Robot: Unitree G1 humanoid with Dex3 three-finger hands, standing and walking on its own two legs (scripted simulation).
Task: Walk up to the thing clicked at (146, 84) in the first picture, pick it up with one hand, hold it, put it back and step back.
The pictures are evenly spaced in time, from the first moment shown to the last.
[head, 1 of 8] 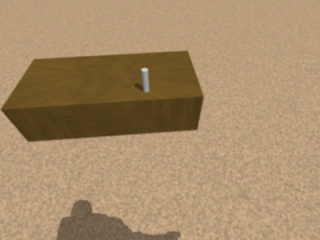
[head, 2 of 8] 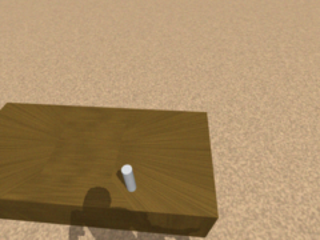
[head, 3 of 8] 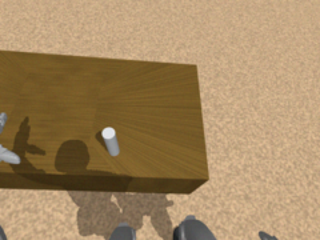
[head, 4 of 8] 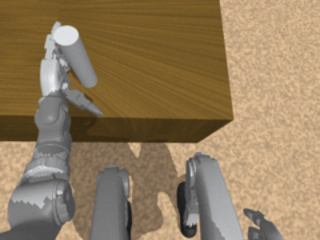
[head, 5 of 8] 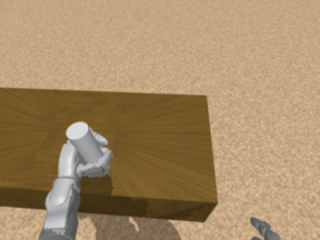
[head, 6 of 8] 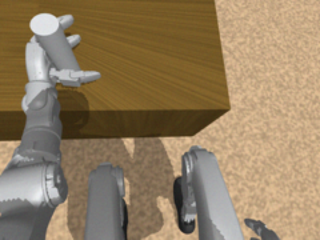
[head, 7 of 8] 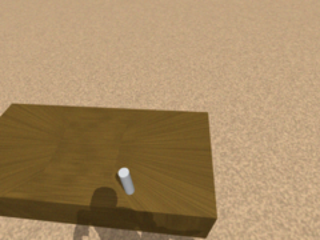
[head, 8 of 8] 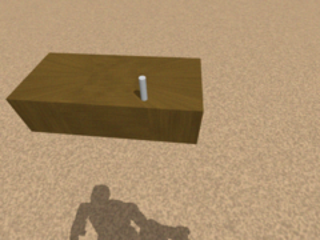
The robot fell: no
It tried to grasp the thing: yes
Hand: left
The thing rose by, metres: 0.37
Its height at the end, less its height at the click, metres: +0.00
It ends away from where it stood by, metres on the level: 0.02
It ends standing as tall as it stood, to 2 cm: yes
